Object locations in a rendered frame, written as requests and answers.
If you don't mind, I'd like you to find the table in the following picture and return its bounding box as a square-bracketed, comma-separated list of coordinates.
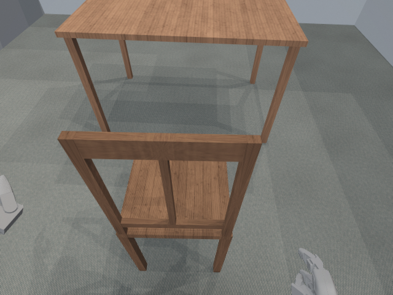
[54, 0, 308, 143]

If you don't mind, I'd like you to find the chair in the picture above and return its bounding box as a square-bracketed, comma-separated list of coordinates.
[57, 131, 262, 272]

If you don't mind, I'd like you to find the robot right hand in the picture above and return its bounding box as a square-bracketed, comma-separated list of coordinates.
[291, 248, 338, 295]

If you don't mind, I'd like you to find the robot left hand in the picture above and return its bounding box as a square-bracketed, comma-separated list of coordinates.
[0, 175, 23, 235]

